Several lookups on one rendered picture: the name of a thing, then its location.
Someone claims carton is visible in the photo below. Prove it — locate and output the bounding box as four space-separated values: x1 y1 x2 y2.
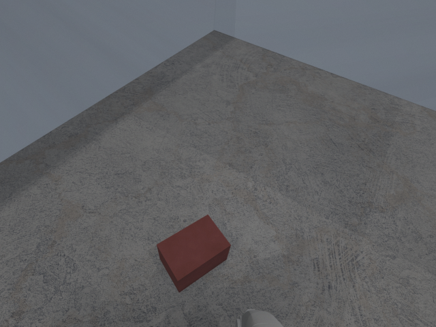
157 215 231 292

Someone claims right robot thigh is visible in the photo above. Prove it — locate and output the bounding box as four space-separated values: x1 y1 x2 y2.
235 310 283 327

